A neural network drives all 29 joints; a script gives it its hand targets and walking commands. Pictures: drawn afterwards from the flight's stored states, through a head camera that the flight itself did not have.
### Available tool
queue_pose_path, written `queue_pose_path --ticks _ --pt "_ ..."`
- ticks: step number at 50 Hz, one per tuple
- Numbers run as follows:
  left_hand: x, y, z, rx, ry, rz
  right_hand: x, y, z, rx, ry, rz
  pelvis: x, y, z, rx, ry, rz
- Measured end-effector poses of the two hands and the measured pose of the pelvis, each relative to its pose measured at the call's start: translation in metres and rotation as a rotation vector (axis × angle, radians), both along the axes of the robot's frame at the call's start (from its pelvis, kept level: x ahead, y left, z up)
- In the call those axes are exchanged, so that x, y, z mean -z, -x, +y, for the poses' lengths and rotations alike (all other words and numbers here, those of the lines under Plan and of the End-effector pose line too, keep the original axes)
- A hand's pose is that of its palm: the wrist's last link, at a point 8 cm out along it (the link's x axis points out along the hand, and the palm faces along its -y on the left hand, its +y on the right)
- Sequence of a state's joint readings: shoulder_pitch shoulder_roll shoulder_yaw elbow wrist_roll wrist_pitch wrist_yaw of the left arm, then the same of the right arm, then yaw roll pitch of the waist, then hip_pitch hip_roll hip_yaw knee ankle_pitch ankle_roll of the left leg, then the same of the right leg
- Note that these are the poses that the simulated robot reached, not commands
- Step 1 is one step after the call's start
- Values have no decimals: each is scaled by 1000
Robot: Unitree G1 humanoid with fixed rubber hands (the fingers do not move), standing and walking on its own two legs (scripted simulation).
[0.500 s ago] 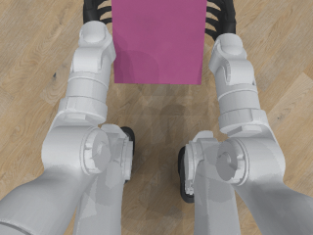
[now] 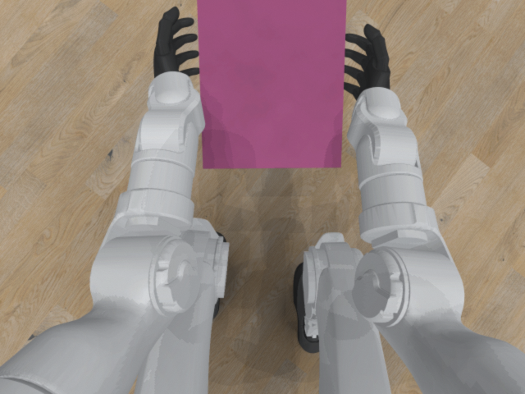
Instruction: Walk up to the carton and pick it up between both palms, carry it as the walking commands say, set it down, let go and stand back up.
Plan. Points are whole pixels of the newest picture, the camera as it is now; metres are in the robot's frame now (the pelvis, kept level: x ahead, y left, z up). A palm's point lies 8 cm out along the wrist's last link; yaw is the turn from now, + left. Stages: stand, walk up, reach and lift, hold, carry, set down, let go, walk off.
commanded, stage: reach and lift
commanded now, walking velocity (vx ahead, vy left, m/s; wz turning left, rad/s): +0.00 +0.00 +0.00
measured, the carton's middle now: (268, 93) +0.52 +0.04 -0.17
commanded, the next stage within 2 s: none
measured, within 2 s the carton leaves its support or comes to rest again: neither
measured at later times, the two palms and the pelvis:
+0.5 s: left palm (156, 65) +0.48 +0.16 -0.01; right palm (398, 86) +0.49 -0.10 -0.01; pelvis +0.00 +0.00 +0.05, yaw +1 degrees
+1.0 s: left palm (126, 46) +0.47 +0.16 +0.06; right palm (436, 72) +0.48 -0.10 +0.06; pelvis +0.02 +0.00 +0.11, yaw +1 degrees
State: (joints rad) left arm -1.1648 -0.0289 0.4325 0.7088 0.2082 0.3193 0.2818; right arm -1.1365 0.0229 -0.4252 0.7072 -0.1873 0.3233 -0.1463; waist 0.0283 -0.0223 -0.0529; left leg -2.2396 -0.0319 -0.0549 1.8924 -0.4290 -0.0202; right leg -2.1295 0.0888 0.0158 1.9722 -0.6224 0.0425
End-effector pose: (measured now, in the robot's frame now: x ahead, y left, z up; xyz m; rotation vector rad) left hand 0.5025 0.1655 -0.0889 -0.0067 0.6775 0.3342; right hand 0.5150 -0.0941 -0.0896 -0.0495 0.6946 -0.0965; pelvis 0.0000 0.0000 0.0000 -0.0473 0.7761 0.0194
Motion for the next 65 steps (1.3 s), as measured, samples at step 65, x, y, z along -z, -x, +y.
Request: queue_pose_path --ticks 65 --pt "-197 49 -3 -7 -1 -12 -194 50 0 35 9 -6 -145 -27 6 -23 -6 -158"
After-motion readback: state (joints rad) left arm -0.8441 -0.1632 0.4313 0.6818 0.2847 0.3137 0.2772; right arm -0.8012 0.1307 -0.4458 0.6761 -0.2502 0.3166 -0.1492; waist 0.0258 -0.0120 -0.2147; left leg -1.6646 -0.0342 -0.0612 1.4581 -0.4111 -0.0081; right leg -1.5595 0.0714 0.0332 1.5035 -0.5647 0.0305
